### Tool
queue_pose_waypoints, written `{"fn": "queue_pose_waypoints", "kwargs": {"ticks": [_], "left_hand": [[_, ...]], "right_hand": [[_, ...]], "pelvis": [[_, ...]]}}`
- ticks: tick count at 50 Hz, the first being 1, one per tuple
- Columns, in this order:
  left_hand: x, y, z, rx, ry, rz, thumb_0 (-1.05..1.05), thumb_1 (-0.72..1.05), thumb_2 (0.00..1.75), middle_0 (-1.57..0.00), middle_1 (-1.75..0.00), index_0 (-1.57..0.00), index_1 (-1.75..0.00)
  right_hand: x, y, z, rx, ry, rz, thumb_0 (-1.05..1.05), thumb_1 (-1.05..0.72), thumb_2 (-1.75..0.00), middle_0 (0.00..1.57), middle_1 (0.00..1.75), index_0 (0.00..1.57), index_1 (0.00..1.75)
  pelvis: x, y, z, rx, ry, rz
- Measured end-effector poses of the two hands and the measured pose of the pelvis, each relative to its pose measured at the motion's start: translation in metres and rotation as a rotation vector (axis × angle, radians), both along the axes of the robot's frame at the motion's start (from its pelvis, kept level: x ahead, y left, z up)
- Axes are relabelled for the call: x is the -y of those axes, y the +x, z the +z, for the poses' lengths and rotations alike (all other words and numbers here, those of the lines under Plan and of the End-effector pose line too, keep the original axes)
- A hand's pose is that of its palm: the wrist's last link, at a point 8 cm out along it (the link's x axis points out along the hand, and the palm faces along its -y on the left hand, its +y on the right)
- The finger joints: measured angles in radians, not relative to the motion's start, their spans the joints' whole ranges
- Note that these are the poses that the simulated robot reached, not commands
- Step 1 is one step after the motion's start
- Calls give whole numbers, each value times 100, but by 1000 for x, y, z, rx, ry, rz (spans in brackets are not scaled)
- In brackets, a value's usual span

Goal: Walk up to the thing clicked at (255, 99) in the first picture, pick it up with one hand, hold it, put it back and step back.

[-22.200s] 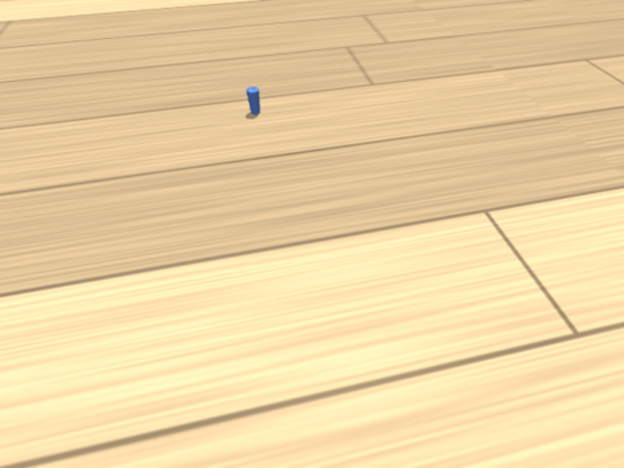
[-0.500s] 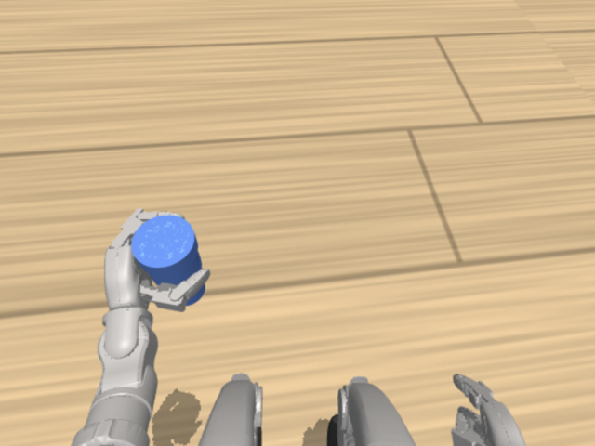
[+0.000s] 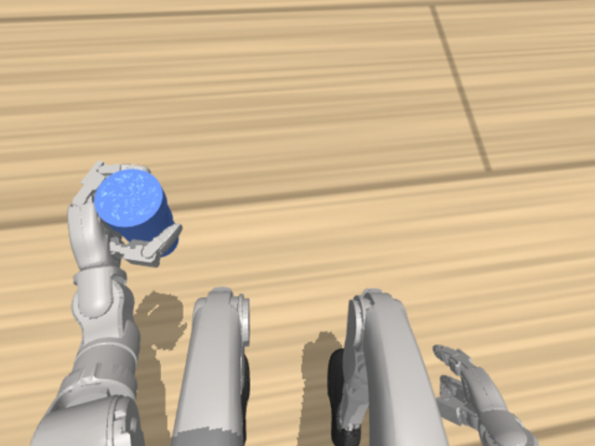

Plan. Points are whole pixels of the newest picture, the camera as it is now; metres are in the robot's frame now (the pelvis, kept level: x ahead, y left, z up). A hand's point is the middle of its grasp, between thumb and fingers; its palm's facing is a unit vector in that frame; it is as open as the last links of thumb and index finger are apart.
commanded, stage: crouch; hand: left
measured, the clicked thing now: (146, 221) +0.39 +0.23 -0.06
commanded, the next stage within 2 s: lower in 0.86 s
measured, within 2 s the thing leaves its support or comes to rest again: neither
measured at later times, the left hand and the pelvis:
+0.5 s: hand (164, 240) +0.40 +0.24 -0.18, palm faces +0.24 -0.97 +0.00, open 10.1 cm; pelvis -0.02 +0.00 -0.12, yaw -3 degrees
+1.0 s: hand (170, 246) +0.40 +0.24 -0.24, palm faces +0.23 -0.97 +0.00, open 10.1 cm; pelvis -0.02 +0.01 -0.15, yaw -6 degrees
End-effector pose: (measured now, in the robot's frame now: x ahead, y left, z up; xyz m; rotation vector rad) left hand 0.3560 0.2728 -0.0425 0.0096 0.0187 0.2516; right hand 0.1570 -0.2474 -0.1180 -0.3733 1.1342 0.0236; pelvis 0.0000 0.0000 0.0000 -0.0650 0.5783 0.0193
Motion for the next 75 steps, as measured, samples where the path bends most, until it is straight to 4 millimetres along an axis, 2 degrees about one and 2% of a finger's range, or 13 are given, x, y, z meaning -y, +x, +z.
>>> {"fn": "queue_pose_waypoints", "kwargs": {"ticks": [5, 12, 19, 26, 42, 55, 64, 75], "left_hand": [[-2, -1, -40, 0, 2, 6, 3, -36, 109, -79, -109, -67, -105], [-6, 1, -84, -2, 8, 1, 3, -36, 109, -79, -109, -67, -105], [-10, 5, -117, -8, -1, -4, 3, -36, 109, -79, -108, -67, -105], [-12, 6, -142, -11, -11, -8, 3, -36, 109, -79, -108, -67, -105], [-16, 8, -185, -21, -17, -8, 3, -35, 109, -78, -109, -66, -105], [-18, 11, -211, -30, -18, -6, 3, -35, 109, -78, -109, -66, -105], [-17, 10, -245, -52, -28, 3, 3, -35, 109, -78, -109, -66, -105], [-19, 16, -268, -37, -23, 9, 3, -35, 110, -78, -110, -66, -106]], "right_hand": [[6, -19, -35, -39, -20, -2, 0, -92, -91, 20, 30, 20, 30], [15, -46, -73, -101, -49, -18, 0, -92, -91, 20, 30, 20, 30], [19, -64, -98, -145, -74, -24, 0, -92, -90, 20, 30, 20, 30], [20, -66, -112, -156, -94, -4, 0, -91, -90, 20, 30, 20, 30], [21, -49, -124, -154, -145, 83, 0, -91, -90, 20, 30, 20, 30], [19, -53, -127, -191, -174, 127, 0, -92, -90, 20, 30, 20, 30], [19, -57, -123, -213, -222, 189, 0, -92, -90, 20, 30, 20, 30], [18, -55, -112, -228, -288, 273, 0, -92, -91, 20, 30, 20, 30]], "pelvis": [[1, -9, -35, 8, -2, -7], [1, -17, -75, 28, -7, -15], [0, -20, -103, 52, -17, -23], [-1, -21, -122, 73, -30, -33], [-4, -19, -147, 118, -66, -51], [-7, -19, -158, 149, -94, -63], [-9, -21, -169, 198, -120, -81], [-13, -23, -175, 246, -159, -92]]}}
